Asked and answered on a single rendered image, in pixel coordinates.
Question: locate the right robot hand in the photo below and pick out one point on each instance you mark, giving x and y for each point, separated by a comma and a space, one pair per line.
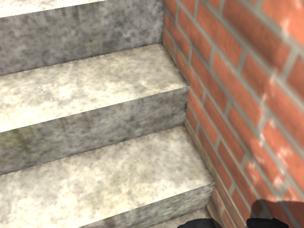
265, 223

